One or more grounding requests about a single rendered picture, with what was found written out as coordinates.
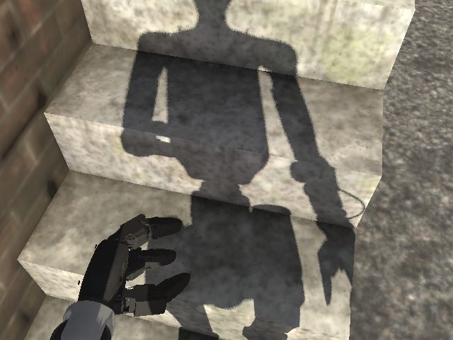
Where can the robot left hand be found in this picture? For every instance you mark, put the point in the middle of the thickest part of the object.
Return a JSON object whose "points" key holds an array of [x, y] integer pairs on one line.
{"points": [[112, 264]]}

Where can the robot left forearm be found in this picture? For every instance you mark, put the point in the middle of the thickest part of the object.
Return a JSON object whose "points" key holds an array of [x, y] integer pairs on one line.
{"points": [[86, 320]]}

